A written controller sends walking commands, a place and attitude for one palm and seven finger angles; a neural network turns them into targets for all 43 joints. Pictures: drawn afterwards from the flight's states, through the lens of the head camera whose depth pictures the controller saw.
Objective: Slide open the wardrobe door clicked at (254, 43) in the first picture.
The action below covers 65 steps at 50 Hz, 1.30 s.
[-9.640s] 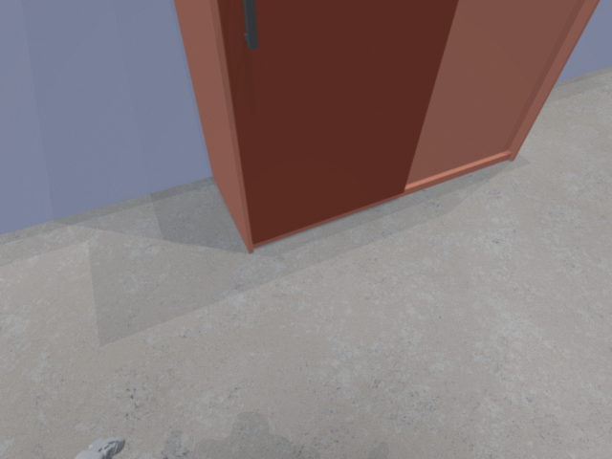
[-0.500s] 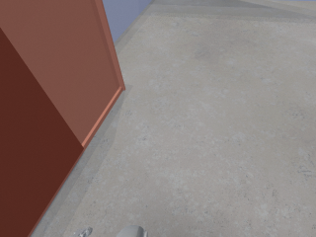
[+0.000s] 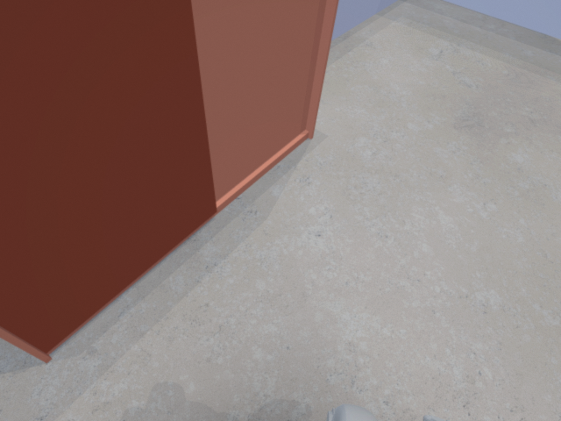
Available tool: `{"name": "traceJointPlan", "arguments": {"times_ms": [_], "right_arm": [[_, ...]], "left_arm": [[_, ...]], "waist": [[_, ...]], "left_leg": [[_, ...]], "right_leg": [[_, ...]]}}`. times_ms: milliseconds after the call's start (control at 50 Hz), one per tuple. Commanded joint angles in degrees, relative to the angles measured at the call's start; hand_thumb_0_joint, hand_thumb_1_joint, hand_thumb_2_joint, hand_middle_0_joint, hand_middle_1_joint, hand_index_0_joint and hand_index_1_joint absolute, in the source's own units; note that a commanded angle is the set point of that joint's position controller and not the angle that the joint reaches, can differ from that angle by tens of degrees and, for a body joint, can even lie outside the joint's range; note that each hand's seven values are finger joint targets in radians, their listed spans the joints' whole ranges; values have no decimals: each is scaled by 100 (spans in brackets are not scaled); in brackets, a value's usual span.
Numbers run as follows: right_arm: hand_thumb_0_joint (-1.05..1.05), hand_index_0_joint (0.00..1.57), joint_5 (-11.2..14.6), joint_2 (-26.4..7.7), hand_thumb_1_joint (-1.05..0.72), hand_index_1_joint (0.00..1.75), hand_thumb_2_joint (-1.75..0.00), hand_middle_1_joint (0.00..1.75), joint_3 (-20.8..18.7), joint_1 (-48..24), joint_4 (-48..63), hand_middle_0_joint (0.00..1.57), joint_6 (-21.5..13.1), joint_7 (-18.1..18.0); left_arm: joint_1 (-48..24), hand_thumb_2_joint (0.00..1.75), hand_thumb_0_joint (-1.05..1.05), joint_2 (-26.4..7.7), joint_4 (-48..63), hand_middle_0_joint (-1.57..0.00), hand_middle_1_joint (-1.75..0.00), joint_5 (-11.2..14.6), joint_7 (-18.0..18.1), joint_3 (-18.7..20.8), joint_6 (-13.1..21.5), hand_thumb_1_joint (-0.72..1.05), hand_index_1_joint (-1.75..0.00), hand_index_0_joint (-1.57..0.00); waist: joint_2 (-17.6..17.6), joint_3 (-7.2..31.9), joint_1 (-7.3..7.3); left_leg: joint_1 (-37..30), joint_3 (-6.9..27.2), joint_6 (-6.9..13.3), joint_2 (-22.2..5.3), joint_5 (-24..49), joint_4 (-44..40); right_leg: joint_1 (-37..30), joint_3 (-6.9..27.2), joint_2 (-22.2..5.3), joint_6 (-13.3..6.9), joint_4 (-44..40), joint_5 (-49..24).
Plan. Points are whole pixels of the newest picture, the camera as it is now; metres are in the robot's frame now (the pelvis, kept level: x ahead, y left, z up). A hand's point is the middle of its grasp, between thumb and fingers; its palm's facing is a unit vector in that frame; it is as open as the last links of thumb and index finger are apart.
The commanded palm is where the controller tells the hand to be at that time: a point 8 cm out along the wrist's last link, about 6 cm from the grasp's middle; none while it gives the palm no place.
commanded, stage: turn to face it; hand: left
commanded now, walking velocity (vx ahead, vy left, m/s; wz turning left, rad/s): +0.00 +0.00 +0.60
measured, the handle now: out of the picture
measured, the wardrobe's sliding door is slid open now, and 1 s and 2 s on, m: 0.00 0.00 0.00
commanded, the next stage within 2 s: take the last steps up to it in 1.34 s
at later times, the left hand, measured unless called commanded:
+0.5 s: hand out of the picture +0.03 +0.15 -0.14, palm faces +0.29 -0.91 -0.29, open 7.4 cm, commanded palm none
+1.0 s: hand out of the picture -0.11 +0.21 -0.17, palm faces +0.60 -0.76 -0.25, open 7.4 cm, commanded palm none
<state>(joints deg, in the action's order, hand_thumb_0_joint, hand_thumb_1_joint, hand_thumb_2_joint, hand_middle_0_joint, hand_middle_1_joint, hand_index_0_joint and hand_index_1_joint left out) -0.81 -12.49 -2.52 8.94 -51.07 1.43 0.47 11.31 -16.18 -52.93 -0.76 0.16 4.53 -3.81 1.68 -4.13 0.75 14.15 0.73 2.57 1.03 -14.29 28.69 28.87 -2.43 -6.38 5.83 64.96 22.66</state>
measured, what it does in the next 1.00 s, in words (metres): steps on the spot, turning left: right foot, then left foot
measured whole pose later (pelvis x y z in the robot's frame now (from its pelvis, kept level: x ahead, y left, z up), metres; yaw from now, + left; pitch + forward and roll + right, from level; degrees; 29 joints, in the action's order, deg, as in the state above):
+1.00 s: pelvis -0.05 -0.02 +0.00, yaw +35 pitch +0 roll -2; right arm -0.9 -12.1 -2.3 9.4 -51.6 1.5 0.3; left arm 10.5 -15.9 -52.8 -0.7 0.2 4.3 -3.7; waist 1.4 -4.3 0.8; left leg 13.4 1.8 2.3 1.0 -13.8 27.6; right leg 28.8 -2.3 -5.9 6.1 63.8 22.6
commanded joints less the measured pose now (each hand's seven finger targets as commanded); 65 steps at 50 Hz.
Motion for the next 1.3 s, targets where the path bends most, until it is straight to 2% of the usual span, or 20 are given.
{"name": "traceJointPlan", "arguments": {"times_ms": [0,140,240,280,300,340,400,600,700,720,740,760,780,880,1060,1180,1220,1240,1260,1280], "right_arm": [[0,20,-15,-1177,-90,30,-90,30,-317,353,266,20,-84,-98],[0,20,-67,-1206,-90,30,-90,30,-401,469,256,20,-20,-82],[0,20,-7,-1075,-90,30,-90,30,-432,125,370,20,10,-56],[0,20,31,-508,-90,30,-90,30,-364,326,550,20,-5,-26],[0,20,-26,-841,-90,30,-90,30,-438,224,521,20,47,-32],[0,20,-52,-781,-90,30,-90,30,-490,461,270,20,183,42],[0,20,-74,-668,-90,30,-90,30,-417,559,110,20,236,131],[0,20,-4,-543,-90,30,-90,30,-270,-265,291,20,191,144],[0,20,21,-618,-90,30,-90,30,-237,263,210,20,38,94],[0,20,15,-850,-90,30,-90,30,-298,519,142,20,-11,100],[0,20,-17,-1468,-90,30,-90,30,-447,736,150,20,-61,71],[0,20,-2,-1873,-90,30,-90,30,-536,1064,63,20,-30,16],[0,20,-28,-1769,-90,30,-90,30,-496,1088,12,20,-7,0],[0,20,-28,-1168,-90,30,-90,30,-289,190,245,20,-94,-130],[0,20,-61,-1113,-90,30,-90,30,-325,539,177,20,-51,-113],[0,20,-54,-1045,-90,30,-90,30,-343,308,185,20,-11,-107],[0,20,40,-673,-90,30,-90,30,-301,340,208,20,-28,-67],[0,20,50,-308,-90,30,-90,30,-236,335,343,20,-25,-48],[0,20,7,-635,-90,30,-90,30,-319,210,361,20,55,-81],[0,20,-31,-636,-90,30,-90,30,-347,301,206,20,130,-58]], "left_arm": [[-169,90,0,-408,555,-20,-30,-11,68,61,175,90,-30,-20],[-609,90,0,-281,841,-20,-30,34,106,-3,227,90,-30,-20],[204,90,0,-417,714,-20,-30,60,144,47,371,90,-30,-20],[430,90,0,-1245,727,-20,-30,-66,206,191,440,90,-30,-20],[350,90,0,-1177,788,-20,-30,-24,221,151,400,90,-30,-20],[-440,90,0,-735,939,-20,-30,-12,230,98,394,90,-30,-20],[-495,90,0,-458,916,-20,-30,-18,184,-21,444,90,-30,-20],[396,90,0,-832,515,-20,-30,-104,158,113,372,90,-30,-20],[269,90,0,-918,451,-20,-30,-59,126,180,306,90,-30,-20],[271,90,0,-822,473,-20,-30,-5,108,161,271,90,-30,-20],[259,90,0,-457,634,-20,-30,36,79,99,233,90,-30,-20],[-144,90,0,-232,861,-20,-30,-6,83,-20,197,90,-30,-20],[-315,90,0,-401,873,-20,-30,-22,88,10,167,90,-30,-20],[-146,90,0,-389,477,-20,-30,-6,30,57,183,90,-30,-20],[-526,90,0,-247,641,-20,-30,16,90,-16,180,90,-30,-20],[55,90,0,-146,511,-20,-30,73,117,-49,312,90,-30,-20],[508,90,0,-546,395,-20,-30,0,162,28,429,90,-30,-20],[586,90,0,-1076,387,-20,-30,-90,194,136,472,90,-30,-20],[608,90,0,-1081,435,-20,-30,-39,194,102,435,90,-30,-20],[215,90,0,-817,497,-20,-30,-31,214,88,438,90,-30,-20]], "waist": [[-958,597,-202],[-1102,551,-307],[-709,868,120],[1689,1015,199],[1021,867,161],[779,433,-217],[754,130,-287],[1018,375,197],[840,891,-83],[223,1044,-255],[-1495,1092,-408],[-2092,1025,-594],[-1392,963,-581],[-1120,603,-178],[-1041,469,-319],[-1033,748,-33],[31,991,167],[1623,842,221],[1131,736,250],[859,518,50]], "left_leg": [[-753,1406,564,-1311,2270,-968],[-489,2174,755,-1289,2231,-759],[643,2139,274,-721,1744,25],[2292,439,-539,532,-1917,2273],[2043,631,-490,185,-2010,3290],[1857,552,-514,-51,-1297,4054],[1844,212,-647,-199,-601,4348],[1299,-439,-726,-322,-1129,2142],[-15,-675,-552,-200,-245,142],[-851,-395,-467,-342,542,-553],[-1709,1447,30,-1703,1901,-951],[-1648,2258,627,-2501,3617,-907],[-1395,1921,889,-2566,3379,-770],[-866,1147,498,-1409,3099,-781],[-708,1774,748,-1434,2193,-943],[-19,1878,544,-1127,2479,-325],[1018,1327,-32,-463,718,577],[1961,358,-437,356,-1582,1872],[1698,541,-418,143,-2087,2854],[1613,699,-405,46,-1664,3442]], "right_leg": [[356,246,16,70,-136,-223],[-228,272,324,-12,-1633,230],[-2318,217,405,-146,-4124,-1094],[-3283,2585,-2125,-1104,-4954,-1770],[-2432,2363,-2293,-1460,-4916,-1782],[-1641,1688,-1682,-1276,-5131,-632],[-1507,534,-1136,-1078,-4904,-1261],[-2308,-28,-1473,-1283,-4507,-2290],[-2150,-547,-1472,-914,-3417,-2791],[-1555,-765,-1278,-624,-2682,-2309],[-34,-948,-519,-162,-1419,-46],[711,-501,-140,-6,-584,1656],[611,-160,-237,-110,-123,1390],[450,121,-65,-7,206,46],[104,195,147,36,-958,159],[-1620,-2,507,-118,-3266,-570],[-2991,722,-349,-318,-4600,-1416],[-3182,2210,-1801,-953,-4827,-2116],[-2258,2303,-2213,-1449,-4888,-2220],[-1747,1949,-1846,-1493,-5052,-1423]]}}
